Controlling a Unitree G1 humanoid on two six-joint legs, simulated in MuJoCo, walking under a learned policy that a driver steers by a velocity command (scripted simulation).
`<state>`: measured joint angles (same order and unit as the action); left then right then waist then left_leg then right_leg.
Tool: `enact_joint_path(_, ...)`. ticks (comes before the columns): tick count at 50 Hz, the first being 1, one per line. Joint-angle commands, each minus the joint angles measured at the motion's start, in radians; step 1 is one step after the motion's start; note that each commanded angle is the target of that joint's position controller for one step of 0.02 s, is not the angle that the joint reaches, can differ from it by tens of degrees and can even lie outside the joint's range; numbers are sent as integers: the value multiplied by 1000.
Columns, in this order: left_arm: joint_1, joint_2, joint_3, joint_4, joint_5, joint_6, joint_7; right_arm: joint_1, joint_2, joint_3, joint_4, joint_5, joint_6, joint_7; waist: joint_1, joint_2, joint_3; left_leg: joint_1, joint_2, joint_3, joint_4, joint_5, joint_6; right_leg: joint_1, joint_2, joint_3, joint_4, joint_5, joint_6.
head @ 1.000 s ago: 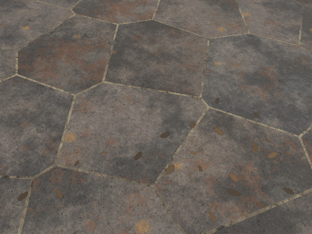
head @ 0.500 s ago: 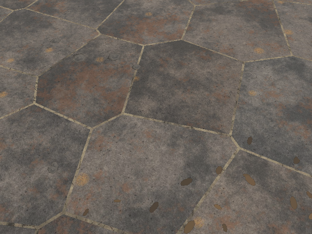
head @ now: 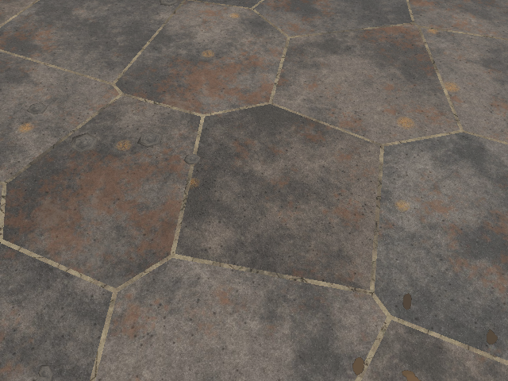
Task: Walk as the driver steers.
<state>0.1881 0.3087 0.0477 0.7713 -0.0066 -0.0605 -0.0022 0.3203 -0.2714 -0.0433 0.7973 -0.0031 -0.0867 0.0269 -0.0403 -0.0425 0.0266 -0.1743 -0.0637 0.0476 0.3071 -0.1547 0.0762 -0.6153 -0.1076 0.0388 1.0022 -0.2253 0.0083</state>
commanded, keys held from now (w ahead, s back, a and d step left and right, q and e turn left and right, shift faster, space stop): w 0.30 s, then w+q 0.70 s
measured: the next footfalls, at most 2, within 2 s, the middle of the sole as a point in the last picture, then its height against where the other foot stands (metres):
right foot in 0.28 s outside the picture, level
left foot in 0.84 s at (209, 337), level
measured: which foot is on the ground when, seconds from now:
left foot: down 0.00-0.30, up 0.32-0.82, down 0.84-1.00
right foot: up 0.00-0.26, down 0.28-0.86, up 0.88-1.00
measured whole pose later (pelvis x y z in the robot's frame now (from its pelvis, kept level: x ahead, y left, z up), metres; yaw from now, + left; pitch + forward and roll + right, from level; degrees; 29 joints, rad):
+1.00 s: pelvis +0.54 +0.02 -0.01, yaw +20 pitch +1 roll +0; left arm 0.17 0.30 0.05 0.80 0.00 -0.11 -0.01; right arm 0.26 -0.29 -0.08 0.71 0.01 -0.05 0.03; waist -0.02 -0.02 0.06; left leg -0.31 -0.10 -0.01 0.46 -0.16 0.11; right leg -0.47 -0.07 0.05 1.16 -0.36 0.00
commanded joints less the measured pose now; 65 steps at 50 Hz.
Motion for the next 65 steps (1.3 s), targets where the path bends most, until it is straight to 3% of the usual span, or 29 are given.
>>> enact_joint_path(1, -15, 39, 7, -57, 6, -5, 0, -46, -156, -38, -56, 4, -17, -13, 28, 93, -3, 21, 261, -183, -185, 200, 163, -44, -29, 16, -150, 167, 18)
enact_joint_path(4, -118, 21, -2, -79, 1, -17, -12, -5, -174, -41, -32, 12, -10, -20, -12, 95, 19, 28, 236, -124, -189, 177, 133, 3, 3, -13, -335, 309, 15)
enact_joint_path(9, -240, 36, -1, -125, -10, -29, -37, 71, -193, -48, 22, 22, 14, -25, -45, 100, 49, 173, 301, -144, -132, 185, 122, -18, 31, -14, -465, 271, -17)
enact_joint_path(12, -196, 66, 10, -121, -7, -35, -46, 58, -209, -56, 35, 25, 30, -34, 0, 123, 15, 245, 324, -150, -40, 356, 95, 67, 60, -34, -505, 160, -59)
enact_joint_path(14, 40, 135, 49, -49, -2, -36, -35, 37, -187, -45, 30, 20, 40, -39, 119, 107, -139, 171, 244, -81, 243, 565, 47, 424, 95, -71, -531, 178, -113)
enact_joint_path(15, 222, 211, 69, -17, 7, -31, -23, 50, -132, -20, 3, -7, 37, -42, 177, -18, -298, -37, 179, -34, 565, 278, 8, 730, -98, 149, -494, 212, -181)
enact_joint_path(16, 242, 258, 78, -2, 6, -26, -28, 177, -23, 9, -5, 6, 16, -31, 102, -274, -393, -432, -2, -73, 868, -399, -47, 1015, -286, 608, -614, -38, -327)
enact_joint_path(17, 226, 152, 52, -16, -4, -27, -27, 102, -136, -15, 9, 31, -1, -26, 156, -142, -329, -543, 45, -198, 969, -430, -36, 967, -271, 626, -683, -173, -291)
enact_joint_path(18, 163, 119, 40, -22, -1, -29, -23, 13, -177, -29, -20, 53, -11, -23, 148, -95, -192, -589, 89, -185, 970, -334, -24, 843, -246, 475, -706, -136, -248)
enact_joint_path(19, 97, 101, 34, -27, 5, -32, -22, -28, -166, -28, -27, 48, -11, -28, 114, -24, -126, -553, 138, -161, 928, -243, -29, 715, -211, 368, -734, -40, -225)
enact_joint_path(20, 52, 71, 27, -28, 10, -36, -23, -44, -156, -33, -28, 34, -5, -30, 90, -19, -71, -524, 165, -160, 877, -182, -38, 619, -176, 286, -767, 33, -214)
enact_joint_path(22, 19, 50, 25, -18, 21, -50, -23, 5, -123, -34, -11, 35, 21, -30, 46, -57, -57, -429, 195, -167, 842, -116, -51, 518, -144, 178, -826, 116, -204)
enact_joint_path(27, 32, 84, 38, 30, 25, -63, -8, -58, -84, -32, -39, 28, 47, -33, 42, -13, 8, -517, 194, -183, 697, 55, -84, 494, -132, -11, -886, 286, -204)
enact_joint_path(31, 44, 105, 41, 47, 19, -53, 6, -171, -57, -21, -76, 24, 36, -10, 82, -1, 37, -483, 179, -101, 462, 233, -76, 519, -103, -140, -902, 317, -170)
enact_joint_path(36, 127, 136, 53, 91, -1, -16, 14, -307, -45, -13, -158, 24, 37, 22, 126, 15, 77, -549, 160, -35, 327, 170, -36, 707, -167, -193, -836, 429, -160)
enact_joint_path(39, 100, 171, 65, 83, -10, 9, 24, -270, -80, -32, -182, 25, 44, 36, 72, -29, 20, -434, 89, 39, 316, 27, 15, 767, -179, -234, -683, 823, -129)
enact_joint_path(41, 71, 189, 69, 72, -13, 25, 34, -71, -147, -72, -144, 27, 51, 30, -49, -40, -95, -160, 12, 72, 284, -8, 69, 710, -150, -261, -392, 992, -97)
enact_joint_path(42, 65, 173, 61, 59, -8, 22, 38, 98, -212, -107, -102, 28, 58, 12, -134, 18, -179, 131, 29, -18, 226, 28, 115, 521, -108, -266, -128, 799, -58)
enact_joint_path(43, 160, 27, 16, 9, 29, -3, 20, 116, -326, -129, -95, 35, 59, -4, -38, 286, -258, 506, 291, -522, 192, -71, 283, 51, 71, -235, 248, -83, 8)
enact_joint_path(44, 107, 54, 10, -6, 6, -48, 2, 123, -277, -108, -133, 27, 43, 0, -64, 225, -407, 608, 406, -901, 17, -208, 378, -115, 163, 14, 412, -377, 6)
enact_joint_path(45, -10, 120, 28, -39, -34, -76, -11, 94, -213, -88, -128, 16, 31, 3, -94, 156, -284, 534, 377, -765, -19, -161, 311, -203, 100, 66, 409, -293, -21)
enact_joint_path(46, -36, 111, 23, -53, -36, -89, -11, 39, -187, -81, -132, 17, 23, 2, -55, 90, -181, 389, 336, -632, -20, -81, 272, -188, 56, 58, 323, -203, -37)
enact_joint_path(47, -36, 107, 26, -41, -12, -91, -3, -30, -157, -72, -143, 19, 20, 2, -7, 35, -111, 243, 292, -529, -28, 32, 242, -131, 21, 51, 227, -153, -31)
enact_joint_path(48, -16, 119, 35, -34, 4, -81, 0, -74, -131, -62, -159, 10, 18, -2, 29, 55, -88, 145, 263, -465, -46, 125, 230, -56, -3, 56, 167, -115, -22)
enact_joint_path(52, -18, 78, 31, -50, 24, -39, 4, -72, -162, -68, -166, 14, 15, -22, 57, 69, -52, -28, 211, -355, -93, 272, 230, 14, 4, 21, -6, -17, 46)
enact_joint_path(57, -203, 36, 11, -105, 14, -42, -4, -3, -184, -76, -142, 21, 30, -43, -16, 114, -19, -95, 137, -291, -72, 131, 150, 94, 75, 6, -378, 294, 69)
enact_joint_path(62, -255, 85, 27, -136, -1, -62, -23, 49, -171, -75, -116, 29, 43, -49, -26, 142, -22, 20, 190, -424, 37, 45, 126, 131, 101, 50, -509, 252, 36)
enact_joint_path(64, -198, 107, 39, -126, -3, -73, -24, 32, -170, -77, -120, 26, 50, -51, 11, 176, -31, 47, 201, -471, 101, 80, 111, 201, 106, 42, -530, 164, 4)
enact_joint_path(65, -113, 123, 52, -103, 0, -78, -20, 17, -150, -69, -126, 24, 52, -51, 58, 176, -66, 33, 167, -459, 173, 124, 88, 320, 108, 24, -572, 170, -22)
